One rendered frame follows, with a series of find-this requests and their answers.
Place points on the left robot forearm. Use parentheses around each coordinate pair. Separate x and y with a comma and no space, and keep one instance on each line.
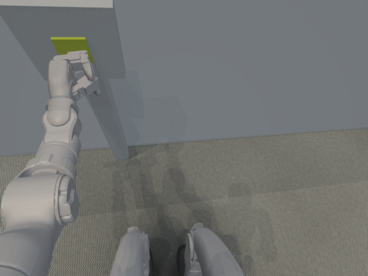
(60,148)

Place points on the robot left hand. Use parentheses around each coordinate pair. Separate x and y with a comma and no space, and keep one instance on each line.
(61,79)

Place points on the button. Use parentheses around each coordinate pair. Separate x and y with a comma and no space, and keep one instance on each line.
(63,45)

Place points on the right robot thigh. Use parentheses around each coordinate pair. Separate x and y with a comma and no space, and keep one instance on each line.
(214,257)

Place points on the robot left upper arm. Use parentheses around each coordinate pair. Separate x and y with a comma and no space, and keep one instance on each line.
(35,211)

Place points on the robot right shin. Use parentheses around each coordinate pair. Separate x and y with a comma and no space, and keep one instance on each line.
(192,268)

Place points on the panel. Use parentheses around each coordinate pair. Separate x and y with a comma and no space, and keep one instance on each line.
(34,22)

